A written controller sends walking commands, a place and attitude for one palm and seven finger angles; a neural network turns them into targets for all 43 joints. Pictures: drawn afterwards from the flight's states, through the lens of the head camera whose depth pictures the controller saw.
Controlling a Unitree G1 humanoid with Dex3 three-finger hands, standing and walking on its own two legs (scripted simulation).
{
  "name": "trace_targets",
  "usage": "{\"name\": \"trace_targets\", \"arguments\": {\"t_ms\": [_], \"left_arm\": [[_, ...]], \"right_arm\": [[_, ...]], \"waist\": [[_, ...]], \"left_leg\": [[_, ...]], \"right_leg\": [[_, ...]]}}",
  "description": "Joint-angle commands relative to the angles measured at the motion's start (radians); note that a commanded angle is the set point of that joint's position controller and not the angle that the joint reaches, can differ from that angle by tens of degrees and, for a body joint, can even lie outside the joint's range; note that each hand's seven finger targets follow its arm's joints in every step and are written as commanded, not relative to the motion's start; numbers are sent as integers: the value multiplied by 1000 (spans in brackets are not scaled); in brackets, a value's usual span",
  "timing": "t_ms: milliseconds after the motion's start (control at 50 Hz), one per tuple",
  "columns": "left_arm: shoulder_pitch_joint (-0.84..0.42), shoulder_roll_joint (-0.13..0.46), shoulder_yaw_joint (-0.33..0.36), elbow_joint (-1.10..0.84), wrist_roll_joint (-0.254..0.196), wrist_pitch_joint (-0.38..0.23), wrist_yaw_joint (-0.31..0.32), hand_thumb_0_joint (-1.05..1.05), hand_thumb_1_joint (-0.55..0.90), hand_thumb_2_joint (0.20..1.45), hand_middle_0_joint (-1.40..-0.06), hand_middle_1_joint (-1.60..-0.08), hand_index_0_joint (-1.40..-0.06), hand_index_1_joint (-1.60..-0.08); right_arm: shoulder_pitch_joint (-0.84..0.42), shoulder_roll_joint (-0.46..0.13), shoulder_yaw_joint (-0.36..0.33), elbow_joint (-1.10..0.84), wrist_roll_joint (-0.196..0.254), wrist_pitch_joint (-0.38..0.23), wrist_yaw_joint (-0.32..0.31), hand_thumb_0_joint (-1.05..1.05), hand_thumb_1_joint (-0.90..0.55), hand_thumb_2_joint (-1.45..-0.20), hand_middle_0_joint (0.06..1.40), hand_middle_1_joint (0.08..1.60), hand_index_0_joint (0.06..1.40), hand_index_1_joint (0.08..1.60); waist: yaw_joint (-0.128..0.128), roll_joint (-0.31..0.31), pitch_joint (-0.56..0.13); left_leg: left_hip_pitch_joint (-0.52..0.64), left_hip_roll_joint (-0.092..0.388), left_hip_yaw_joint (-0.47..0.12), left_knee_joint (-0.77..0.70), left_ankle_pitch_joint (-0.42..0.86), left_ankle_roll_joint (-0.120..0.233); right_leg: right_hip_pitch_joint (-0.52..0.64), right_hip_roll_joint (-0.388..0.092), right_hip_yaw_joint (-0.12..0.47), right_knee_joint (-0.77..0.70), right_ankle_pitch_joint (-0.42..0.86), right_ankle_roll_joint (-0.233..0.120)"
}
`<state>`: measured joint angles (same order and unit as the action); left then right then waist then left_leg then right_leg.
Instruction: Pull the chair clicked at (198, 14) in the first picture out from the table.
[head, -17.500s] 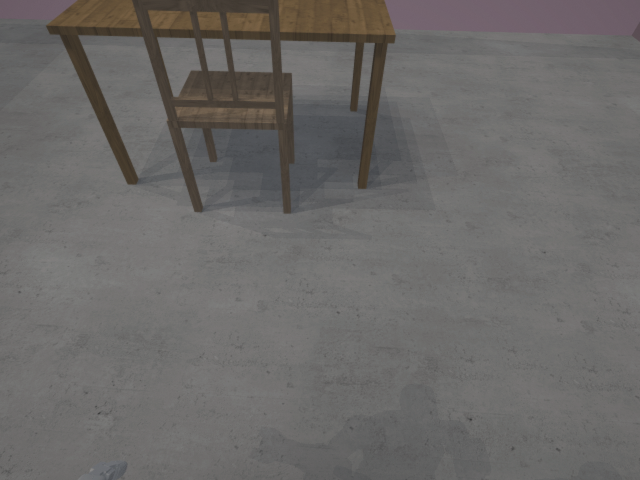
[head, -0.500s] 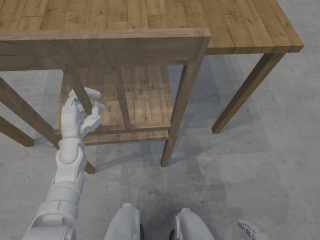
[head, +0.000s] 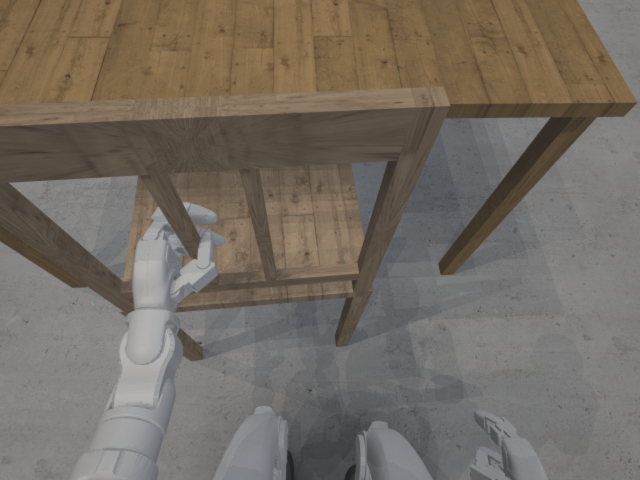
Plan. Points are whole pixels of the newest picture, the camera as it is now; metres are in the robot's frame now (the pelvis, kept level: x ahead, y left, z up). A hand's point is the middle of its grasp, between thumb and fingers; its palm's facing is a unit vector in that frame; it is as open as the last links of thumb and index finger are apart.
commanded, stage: step backward, pulling the chair out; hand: left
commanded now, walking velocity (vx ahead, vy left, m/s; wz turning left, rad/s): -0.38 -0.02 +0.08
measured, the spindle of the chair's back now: (189, 237) +0.39 +0.18 +0.02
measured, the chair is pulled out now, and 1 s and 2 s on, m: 0.04 0.15 0.22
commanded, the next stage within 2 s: none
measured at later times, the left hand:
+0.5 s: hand (207, 272) +0.34 +0.14 +0.03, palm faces +0.02 -0.99 -0.14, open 4.9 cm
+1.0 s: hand (210, 351) +0.26 +0.13 +0.03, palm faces +0.01 -0.99 -0.16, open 5.0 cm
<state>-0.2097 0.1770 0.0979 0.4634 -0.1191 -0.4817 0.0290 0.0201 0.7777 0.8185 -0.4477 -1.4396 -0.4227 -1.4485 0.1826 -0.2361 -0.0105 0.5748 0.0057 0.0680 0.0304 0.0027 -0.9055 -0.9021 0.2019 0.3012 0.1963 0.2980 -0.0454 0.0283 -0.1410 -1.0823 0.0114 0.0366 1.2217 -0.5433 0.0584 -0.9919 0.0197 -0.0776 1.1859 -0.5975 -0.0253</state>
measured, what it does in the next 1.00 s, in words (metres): rises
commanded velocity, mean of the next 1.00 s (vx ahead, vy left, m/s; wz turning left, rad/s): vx -0.38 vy -0.02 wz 0.13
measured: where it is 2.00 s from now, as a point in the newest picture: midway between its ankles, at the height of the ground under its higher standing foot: outside the picture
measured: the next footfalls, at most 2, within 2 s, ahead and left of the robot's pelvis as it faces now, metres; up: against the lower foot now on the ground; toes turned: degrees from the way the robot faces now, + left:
left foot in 1.48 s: -0.10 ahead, +0.18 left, +0.00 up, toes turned +3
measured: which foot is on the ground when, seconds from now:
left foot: down 0.00-1.00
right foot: down 0.00-1.00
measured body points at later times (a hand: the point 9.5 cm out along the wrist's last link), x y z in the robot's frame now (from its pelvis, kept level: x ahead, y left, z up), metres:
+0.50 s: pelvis +0.00 +0.01 +0.10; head +0.09 +0.01 +0.54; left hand +0.34 +0.20 +0.04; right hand +0.08 -0.27 -0.02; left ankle +0.02 +0.08 -0.64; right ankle -0.02 -0.11 -0.63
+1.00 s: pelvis -0.07 +0.00 +0.10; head +0.00 +0.00 +0.54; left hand +0.25 +0.18 +0.04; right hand +0.04 -0.27 -0.02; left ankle +0.01 +0.08 -0.64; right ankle -0.02 -0.11 -0.64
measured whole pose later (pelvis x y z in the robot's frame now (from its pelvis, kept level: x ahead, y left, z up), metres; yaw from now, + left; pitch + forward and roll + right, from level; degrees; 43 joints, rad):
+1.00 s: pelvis -0.07 +0.00 +0.10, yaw +0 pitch +2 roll -1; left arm -0.34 0.16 -0.01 0.94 -0.06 -0.26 0.10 0.03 0.76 0.81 -0.32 -1.15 -0.50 -1.45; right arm 0.20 -0.27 -0.01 0.68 0.05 0.07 -0.12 0.00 -0.90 -0.90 0.20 0.30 0.20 0.30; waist -0.05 0.02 0.10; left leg -0.42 0.00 0.06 0.51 -0.13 0.05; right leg -0.36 0.03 -0.06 0.50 -0.18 -0.02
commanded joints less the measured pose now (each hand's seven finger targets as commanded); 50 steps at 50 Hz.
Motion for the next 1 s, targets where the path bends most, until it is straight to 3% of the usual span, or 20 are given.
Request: {"name": "trace_targets", "arguments": {"t_ms": [0, 20, 60, 120, 180, 220, 280, 320, 380, 420, 480, 540, 580, 620, 680, 760, 780, 860, 960, 980], "left_arm": [[-279, 300, 91, -339, 80, 133, 98, 0, 900, 900, -500, -1450, -500, -1450], [-204, 225, 30, -209, 85, 187, 98, 0, 900, 900, -500, -1450, -500, -1450], [-177, 159, -29, -47, 91, 252, 96, 0, 900, 900, -500, -1450, -500, -1450], [-253, 184, -14, 63, 88, 260, 90, 0, 900, 900, -500, -1450, -500, -1450], [-297, 200, -6, 160, 93, 250, 77, 0, 900, 900, -500, -1450, -500, -1450], [-277, 169, -30, 213, 93, 248, 64, 0, 900, 900, -500, -1450, -500, -1450], [-251, 185, -20, 219, 91, 239, 53, 0, 900, 900, -500, -1450, -500, -1450], [-222, 163, -35, 215, 90, 234, 51, 0, 900, 900, -500, -1450, -500, -1450], [-167, 183, -14, 196, 92, 231, 50, 0, 900, 900, -500, -1450, -500, -1450], [-159, 164, -26, 156, 92, 226, 48, 0, 900, 900, -500, -1450, -500, -1450], [-147, 183, -6, 142, 92, 226, 50, 0, 900, 900, -500, -1450, -500, -1450], [-200, 166, -29, 138, 94, 223, 55, 0, 900, 900, -500, -1450, -500, -1450], [-219, 204, -8, 168, 93, 223, 63, 0, 900, 900, -500, -1450, -500, -1450], [-259, 180, -40, 183, 90, 220, 65, 0, 900, 900, -500, -1450, -500, -1450], [-289, 213, -27, 232, 90, 211, 75, 0, 900, 900, -500, -1450, -500, -1450], [-341, 190, -57, 277, 89, 195, 81, 0, 900, 900, -500, -1450, -500, -1450], [-327, 212, -40, 297, 90, 196, 85, 0, 900, 900, -500, -1450, -500, -1450], [-354, 169, -79, 307, 90, 180, 85, 0, 900, 900, -500, -1450, -500, -1450], [-373, 142, -99, 304, 92, 171, 83, 0, 900, 900, -500, -1450, -500, -1450], [-367, 166, -76, 297, 93, 173, 85, 0, 900, 900, -500, -1450, -500, -1450]], "right_arm": [[130, -130, -42, -170, 47, 48, -87, 0, -900, -900, 200, 300, 200, 300], [103, -119, -32, -149, 52, 62, -94, 0, -900, -900, 200, 300, 200, 300], [104, -126, -23, -113, 59, 79, -118, 0, -900, -900, 200, 300, 200, 300], [92, -140, -20, -86, 56, 80, -139, 0, -900, -900, 200, 300, 200, 300], [105, -150, -28, -64, 50, 76, -150, 0, -900, -900, 200, 300, 200, 300], [107, -143, -29, -56, 44, 78, -146, 0, -900, -900, 200, 300, 200, 300], [90, -148, -34, -61, 34, 78, -142, 0, -900, -900, 200, 300, 200, 300], [80, -142, -31, -62, 31, 75, -134, 0, -900, -900, 200, 300, 200, 300], [77, -148, -35, -63, 22, 69, -127, 0, -900, -900, 200, 300, 200, 300], [67, -143, -36, -66, 19, 61, -119, 0, -900, -900, 200, 300, 200, 300], [56, -147, -41, -63, 13, 48, -118, 0, -900, -900, 200, 300, 200, 300], [50, -142, -39, -51, 15, 35, -120, 0, -900, -900, 200, 300, 200, 300], [60, -149, -43, -38, 21, 30, -129, 0, -900, -900, 200, 300, 200, 300], [52, -141, -39, -33, 27, 26, -136, 0, -900, -900, 200, 300, 200, 300], [54, -148, -44, -13, 32, 16, -149, 0, -900, -900, 200, 300, 200, 300], [35, -144, -40, 1, 38, -3, -152, 0, -900, -900, 200, 300, 200, 300], [40, -154, -45, 6, 40, -5, -155, 0, -900, -900, 200, 300, 200, 300], [25, -152, -37, 7, 41, -25, -153, 0, -900, -900, 200, 300, 200, 300], [18, -153, -33, 9, 35, -46, -154, 0, -900, -900, 200, 300, 200, 300], [15, -157, -36, 7, 29, -46, -157, 0, -900, -900, 200, 300, 200, 300]], "waist": [[-8, 135, -594], [-13, 70, -475], [-25, -39, -311], [-14, -19, -251], [-10, 33, -231], [-6, 72, -225], [7, 126, -211], [10, 154, -205], [18, 150, -218], [14, 138, -231], [15, 121, -211], [6, 110, -200], [5, 96, -201], [-4, 66, -198], [-6, 43, -174], [-7, -15, -138], [-4, -2, -122], [1, -8, -87], [11, 66, -87], [15, 101, -88]], "left_leg": [[773, 22, -87, -370, 583, -21], [674, 31, -78, -392, 488, -12], [627, 58, -95, -469, 489, -5], [704, 104, -127, -558, 625, -1], [802, 138, -138, -604, 803, -4], [874, 165, -155, -628, 901, -1], [936, 192, -180, -672, 968, 2], [976, 198, -179, -684, 1006, -3], [1025, 210, -183, -690, 1099, -6], [1072, 218, -174, -688, 1152, -6], [1048, 226, -173, -704, 1083, -3], [1016, 216, -156, -707, 967, -5], [965, 200, -144, -697, 870, -15], [913, 172, -126, -695, 748, -29], [875, 138, -114, -693, 596, -35], [837, 102, -107, -698, 447, -34], [833, 99, -111, -703, 420, -34], [816, 110, -148, -754, 354, -16], [783, 196, -251, -865, 308, 30], [768, 223, -288, -892, 304, 45]], "right_leg": [[517, -62, 126, -352, 748, 4], [541, -75, 155, -409, 695, 38], [583, -94, 136, -444, 758, 46], [622, -105, 135, -507, 792, 57], [669, -111, 134, -560, 853, 51], [689, -103, 129, -587, 797, 38], [717, -95, 127, -625, 696, 20], [719, -98, 129, -644, 664, 10], [740, -95, 128, -661, 680, 3], [732, -91, 127, -673, 662, 1], [748, -84, 123, -685, 632, 0], [754, -94, 132, -702, 657, -4], [792, -114, 148, -708, 762, -9], [810, -145, 168, -708, 839, -10], [796, -170, 196, -737, 811, -4], [766, -192, 215, -787, 657, 13], [756, -195, 222, -803, 616, 11], [728, -169, 201, -811, 426, 17], [727, -92, 149, -676, 287, 3], [733, -78, 140, -628, 265, 2]]}}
